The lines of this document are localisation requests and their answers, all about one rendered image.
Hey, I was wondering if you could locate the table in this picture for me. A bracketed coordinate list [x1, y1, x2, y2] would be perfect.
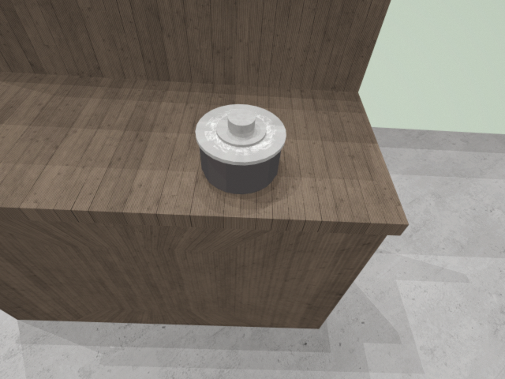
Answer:
[0, 0, 409, 329]

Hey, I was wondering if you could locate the knob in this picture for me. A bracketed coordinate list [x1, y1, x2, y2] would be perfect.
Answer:
[228, 109, 256, 134]

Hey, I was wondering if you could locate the lid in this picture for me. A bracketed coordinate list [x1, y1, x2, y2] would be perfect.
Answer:
[195, 104, 286, 166]

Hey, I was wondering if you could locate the pot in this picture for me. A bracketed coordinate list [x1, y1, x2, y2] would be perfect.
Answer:
[200, 148, 281, 194]

